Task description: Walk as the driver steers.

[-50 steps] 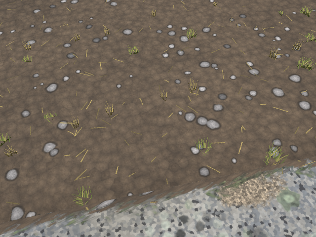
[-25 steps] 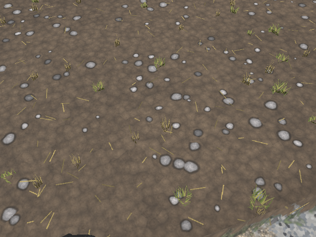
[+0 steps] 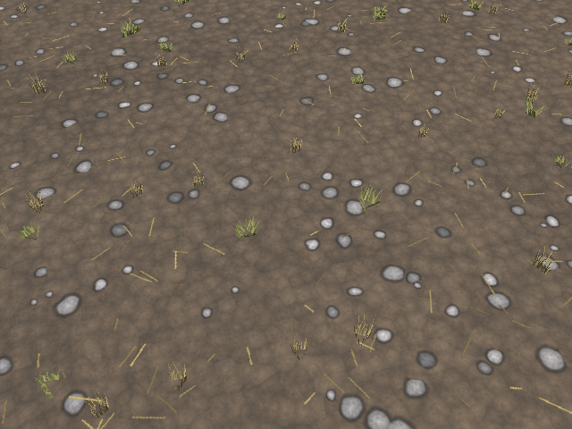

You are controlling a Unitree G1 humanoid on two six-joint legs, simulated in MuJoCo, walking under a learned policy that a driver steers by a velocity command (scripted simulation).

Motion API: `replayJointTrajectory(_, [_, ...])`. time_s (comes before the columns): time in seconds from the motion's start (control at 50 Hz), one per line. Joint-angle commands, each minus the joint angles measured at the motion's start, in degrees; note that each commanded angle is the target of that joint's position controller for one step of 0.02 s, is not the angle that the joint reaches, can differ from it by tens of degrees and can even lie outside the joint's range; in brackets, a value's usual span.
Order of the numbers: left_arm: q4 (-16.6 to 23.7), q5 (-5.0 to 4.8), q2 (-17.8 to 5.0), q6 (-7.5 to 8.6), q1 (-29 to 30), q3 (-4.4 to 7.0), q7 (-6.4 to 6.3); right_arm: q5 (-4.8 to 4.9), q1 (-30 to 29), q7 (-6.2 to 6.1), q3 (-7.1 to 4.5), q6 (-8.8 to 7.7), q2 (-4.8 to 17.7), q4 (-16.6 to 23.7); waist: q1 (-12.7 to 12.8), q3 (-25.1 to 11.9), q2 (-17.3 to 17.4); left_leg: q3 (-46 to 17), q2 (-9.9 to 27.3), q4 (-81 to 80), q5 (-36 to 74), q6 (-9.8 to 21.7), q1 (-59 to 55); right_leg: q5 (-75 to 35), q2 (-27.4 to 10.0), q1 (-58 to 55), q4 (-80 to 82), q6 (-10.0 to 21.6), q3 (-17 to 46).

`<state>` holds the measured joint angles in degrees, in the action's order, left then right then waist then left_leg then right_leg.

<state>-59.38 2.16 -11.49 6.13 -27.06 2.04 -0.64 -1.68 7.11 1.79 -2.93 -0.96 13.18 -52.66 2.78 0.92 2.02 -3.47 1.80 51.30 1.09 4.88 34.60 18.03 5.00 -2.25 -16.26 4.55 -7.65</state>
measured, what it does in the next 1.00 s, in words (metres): goes down, turning left: left foot 0.14 m lower, then right foot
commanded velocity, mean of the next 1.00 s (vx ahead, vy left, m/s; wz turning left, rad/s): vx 0.50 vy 0.00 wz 0.53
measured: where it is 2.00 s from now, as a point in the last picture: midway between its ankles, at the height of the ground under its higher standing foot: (168, 291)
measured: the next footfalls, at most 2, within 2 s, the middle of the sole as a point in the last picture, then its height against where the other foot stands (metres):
left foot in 0.28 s outside the picture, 0.14 m lower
right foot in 0.76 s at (286, 411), level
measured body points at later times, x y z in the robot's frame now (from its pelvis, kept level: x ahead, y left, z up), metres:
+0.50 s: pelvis +0.30 +0.11 -0.14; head +0.35 +0.12 +0.31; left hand +0.33 +0.37 -0.28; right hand +0.38 -0.13 -0.29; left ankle +0.31 +0.16 -0.87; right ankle +0.37 -0.04 -0.76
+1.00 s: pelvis +0.54 +0.14 -0.13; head +0.57 +0.14 +0.32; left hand +0.43 +0.39 -0.25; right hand +0.79 -0.02 -0.26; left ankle +0.51 +0.28 -0.79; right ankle +0.58 +0.05 -0.87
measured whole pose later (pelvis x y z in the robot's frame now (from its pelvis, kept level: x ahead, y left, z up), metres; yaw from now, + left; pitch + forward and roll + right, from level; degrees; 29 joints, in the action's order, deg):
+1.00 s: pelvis +0.54 +0.14 -0.13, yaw +34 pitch +1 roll -1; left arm -50.8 1.2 -13.2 4.9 -18.3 3.4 0.1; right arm -2.3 11.8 3.1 -4.8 -0.1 17.2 -46.7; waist 1.2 1.6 3.5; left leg -1.9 1.4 61.9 -12.7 3.1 35.9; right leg 11.9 -0.5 8.2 -19.2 1.5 -7.9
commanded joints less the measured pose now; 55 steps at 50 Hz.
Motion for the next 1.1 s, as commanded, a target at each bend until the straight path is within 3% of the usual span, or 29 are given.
replayJointTrajectory(0.02, [-1.1, 0.4, -7.7, 0.92, -9.3, 1.88, -1.58, 0.04, -7.1, -0.31, -2.06, -1.7, 5.4, 5.1, 2.1, 7.5, -4.5, -7.3, 1.9, -0.7, -2.0, 0.2, 25.7, -24.8, -22.4, -17.3, -0.9, 7.6, 12.9])
replayJointTrajectory(0.06, [-1.1, 0.32, -6.8, 1.84, -8.3, 1.76, -1.71, -0.09, -10.8, -0.13, -2.13, -2.3, 4.8, 6.9, 2.1, 9.8, -3.1, -5.2, 2.0, -2.8, -0.9, 0.0, 25.4, -24.8, -22.0, -14.5, -1.0, 6.9, 10.7])
replayJointTrajectory(0.08, [0.2, 0.49, -5.9, 2.3, -3.3, 1.43, -1.83, 0.18, -11.9, 0.62, -1.89, -2.37, 4.4, 7.9, 0.0, 11.4, -1.2, -3.2, 2.6, -11.9, 7.9, -0.8, 16.9, -17.8, -18.5, -4.4, -1.1, 5.1, 6.4])
replayJointTrajectory(0.14, [0.8, -0.43, -5.0, 3.01, -1.0, 0.63, -2.14, 0.06, -12.0, 3.19, -0.6, -2.33, 0.6, 7.7, 1.8, 9.1, -0.3, 3.8, 2.2, -23.2, 29.3, 0.7, -4.1, -5.8, -16.2, 9.2, -3.9, 2.7, 0.9])
replayJointTrajectory(0.22, [-1.2, -0.07, -5.5, 1.48, -5.8, 0.29, -3.0, -1.39, -12.0, 2.75, -0.17, -2.41, 1.9, 6.6, 4.6, 10.7, -1.3, 7.7, 1.1, -32.2, 25.3, 1.5, -3.4, -17.6, -16.4, 0.0, -18.0, 1.9, -0.6])
replayJointTrajectory(0.26, [-2.0, 0.47, -6.9, -0.07, -7.1, 0.35, -3.28, -2.06, 0.2, 1.35, -0.8, -2.42, 3.5, 1.6, 0.4, 2.9, -2.4, 11.8, -1.7, -31.6, 22.2, 3.1, -16.0, -31.9, -16.6, -1.4, -37.1, 1.5, -1.4])
replayJointTrajectory(0.28, [-1.7, -0.07, -7.9, -0.94, -6.2, 0.53, -2.95, -2.71, 12.2, 0.67, -1.7, -2.68, 5.5, -2.1, -5.5, -3.1, -2.8, 12.7, -2.7, -32.3, 22.7, 4.2, -30.9, -32.5, -15.0, 4.6, -53.3, 0.9, -2.7])
replayJointTrajectory(0.3, [-1.9, -1.31, -7.2, -0.9, -6.1, 1.19, -2.49, -3.06, 18.2, 0.47, -3.31, -2.85, 9.2, -4.2, -9.4, -7.0, 3.3, 6.9, 2.2, -30.8, 28.6, 6.5, -46.0, -1.7, -8.8, 18.7, -76.0, -1.1, -5.0])
replayJointTrajectory(0.32, [0.5, -3.63, -3.7, -0.45, -11.7, 0.56, -2.05, -2.23, 22.0, 0.45, -4.65, -2.79, 15.9, -4.0, -6.3, -20.7, 13.4, -7.1, 18.0, -3.7, 68.9, 15.0, -76.6, 33.0, -7.2, 46.5, -99.6, -3.0, 2.4])
replayJointTrajectory(0.34, [4.1, -4.51, -7.9, 0.37, -3.5, 0.85, -1.51, 0.63, 25.9, -0.08, -4.9, -1.67, 15.8, -2.9, -12.4, -30.9, 3.3, -16.8, 21.9, -8.7, 58.4, 19.1, -79.9, 25.6, -9.1, 53.1, -98.9, -3.2, 8.4])
replayJointTrajectory(0.36, [8.1, -4.98, -7.5, 0.71, 3.7, 0.41, -0.94, -0.06, 26.2, -1.6, -4.68, -0.39, 16.0, -2.2, -12.8, -28.8, 2.8, -24.5, 22.8, -20.7, 24.2, 20.6, -75.1, 20.3, -8.6, 60.4, -94.8, -4.0, 7.8])
replayJointTrajectory(0.38, [8.7, -1.83, -6.9, 0.09, 9.7, 0.0, -1.03, 0.31, 20.9, -2.68, -3.82, 0.45, 12.1, -2.0, -10.8, -17.8, -3.6, -23.5, 19.3, -29.6, 5.1, 17.5, -60.3, 13.6, -9.9, 60.6, -88.7, -4.3, 6.5])
replayJointTrajectory(0.4, [9.2, 0.14, -6.5, -0.89, 9.4, 0.15, -1.0, 1.08, 16.8, -3.46, -3.27, -0.14, 11.2, -1.3, -7.3, -11.7, -2.0, -25.6, 20.3, -31.0, 10.1, 19.1, -46.9, 11.5, -11.2, 56.0, -85.0, -4.8, 7.3])
replayJointTrajectory(0.42, [8.0, 2.12, -6.1, -2.29, 6.4, -0.08, -0.58, 1.1, 13.6, -3.2, -2.44, -0.99, 8.8, 0.2, -3.7, -7.6, -6.5, -23.1, 19.0, -32.0, 8.6, 18.2, -34.6, 11.2, -13.4, 49.7, -79.8, -4.8, 9.0])
replayJointTrajectory(0.44, [8.6, 1.83, -5.1, -3.23, 7.0, 0.0, -0.18, 1.42, 10.9, -2.71, -1.68, -2.16, 7.2, 0.4, -0.7, -3.6, -7.5, -18.0, 15.0, -34.0, 5.2, 15.2, -22.6, 4.5, -14.7, 43.7, -67.5, -5.0, 11.1])
replayJointTrajectory(0.48, [11.9, 1.41, -3.7, -3.81, 12.6, -0.42, 0.67, 1.24, 8.3, -2.51, -2.14, -3.49, 9.4, 0.5, 0.6, 0.4, -3.5, -11.3, 7.4, -38.0, 9.3, 13.1, -10.8, -3.5, -13.4, 35.2, -50.1, -6.8, 8.5])
replayJointTrajectory(0.54, [12.7, 0.05, -3.5, -3.31, 15.5, -0.85, 0.97, 1.5, 9.3, -1.57, -2.16, -3.3, 7.6, 0.9, -0.7, -1.7, 1.6, -7.3, 4.3, -36.4, 14.2, 11.1, -13.3, -14.8, -11.7, 29.8, -35.3, -6.9, 7.7])
replayJointTrajectory(0.58, [14.1, -0.78, -4.3, -3.12, 21.0, -0.62, 1.1, 2.06, 12.4, -1.09, -2.32, -2.8, 7.1, 1.0, -3.6, -0.9, 1.4, -9.5, 4.6, -36.6, 7.7, 9.9, -17.1, -20.3, -10.6, 30.2, -28.4, -6.7, 8.2])
replayJointTrajectory(0.66, [17.4, -1.05, -5.4, -2.79, 28.9, -0.12, 1.36, 1.03, 17.2, -1.12, -2.82, -1.95, 8.6, 1.0, -6.5, 1.7, 1.3, -15.4, 6.0, -34.3, -0.5, 9.1, -22.9, -15.4, -8.2, 30.4, -20.8, -6.4, 8.7])
replayJointTrajectory(0.7, [17.4, -0.92, -6.6, -2.18, 26.7, 0.51, 1.35, 0.36, 16.5, -1.57, -3.18, -1.89, 9.8, 2.0, -5.1, 2.3, 1.4, -18.2, 6.5, -31.6, -2.7, 8.2, -23.1, -9.1, -6.9, 25.6, -16.8, -5.7, 9.2])
replayJointTrajectory(0.74, [14.7, -0.38, -8.2, -0.65, 16.2, 1.51, 0.88, 0.29, 14.3, -1.64, -3.17, -2.37, 9.6, 3.1, 0.3, -0.9, -1.2, -16.7, 1.8, -20.6, -2.5, 6.0, -18.9, -5.3, -6.0, 10.5, -9.9, -3.9, 9.9])
replayJointTrajectory(0.76, [13.7, 0.71, -12.6, 0.17, 6.7, 2.64, 0.15, 0.94, 13.1, -1.44, -2.15, -3.11, 5.7, 5.1, 4.3, -8.0, -8.4, -10.0, -3.0, -4.2, -7.7, 3.8, -13.3, 2.5, -18.2, -1.4, -6.5, -0.8, 22.0])
replayJointTrajectory(0.78, [13.3, 0.97, -18.6, -0.77, 4.1, 4.15, -0.33, 2.51, 17.7, -1.42, -1.73, -3.18, 2.7, 7.3, 1.8, -12.8, -21.8, -1.4, -11.5, 9.9, -34.6, 1.9, 3.7, 10.9, -31.4, -12.6, 1.3, 6.2, 46.4])
replayJointTrajectory(0.8, [13.7, 0.3, -14.3, -1.76, 7.1, 3.69, -0.34, 0.53, 16.3, -1.62, -2.43, -2.08, 7.7, 6.1, 0.6, -8.0, -12.4, -1.5, -5.7, 16.3, -34.1, 2.1, 9.5, 18.5, -31.0, -7.6, 1.5, 7.3, 48.7])
replayJointTrajectory(0.82, [14.7, -0.11, -9.4, -1.98, 10.3, 2.55, -0.07, -0.01, 13.1, -1.04, -2.67, -1.73, 8.0, 6.0, 0.4, -2.1, -5.7, -2.2, -3.6, 17.3, -28.3, 1.9, 9.3, 17.4, -27.6, -1.4, 2.1, 6.0, 40.5])
replayJointTrajectory(0.84, [14.8, -0.2, -7.6, -2.02, 13.3, 2.09, 0.22, 0.09, 11.6, -0.38, -2.41, -1.54, 6.4, 6.6, -1.2, 0.8, -4.4, -1.9, -1.6, 15.6, -23.8, 1.2, 7.2, 9.0, -24.8, 4.1, 3.4, 4.7, 32.8])
replayJointTrajectory(0.88, [14.0, -0.48, -6.0, -1.61, 14.1, 1.72, 0.1, -0.8, 11.7, 0.63, -2.32, -0.36, 5.5, 6.3, -2.6, 1.6, -9.0, -0.7, 0.3, 14.0, -19.6, -0.6, 3.6, -4.3, -20.7, 8.6, 4.9, 2.5, 21.3])
replayJointTrajectory(0.96, [11.9, -1.21, -7.3, -0.22, 10.2, 2.36, 0.76, -0.57, 6.9, 1.64, -1.84, 0.68, 4.8, 8.6, -3.1, -0.4, -7.8, 0.3, 1.1, 13.4, -12.9, -2.0, 5.3, -21.5, -20.6, 7.7, 5.7, 3.6, 11.8])
replayJointTrajectory(1.1, [8.3, -1.54, -9.2, -0.31, 5.1, 2.54, 1.51, -0.73, -5.5, 1.95, 0.37, -0.06, 2.6, 11.5, -1.3, 1.9, -8.9, 6.2, 0.1, -12.1, -6.0, -2.6, -3.9, -22.1, -17.6, 9.8, 6.9, 4.1, 5.7])
Velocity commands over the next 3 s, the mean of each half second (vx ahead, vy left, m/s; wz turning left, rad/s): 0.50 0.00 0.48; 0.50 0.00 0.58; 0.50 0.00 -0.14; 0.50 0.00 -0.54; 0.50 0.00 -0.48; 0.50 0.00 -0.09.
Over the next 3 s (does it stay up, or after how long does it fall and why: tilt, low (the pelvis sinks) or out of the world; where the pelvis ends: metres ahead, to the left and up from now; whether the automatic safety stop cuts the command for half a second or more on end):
stays up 1.47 0.37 -0.13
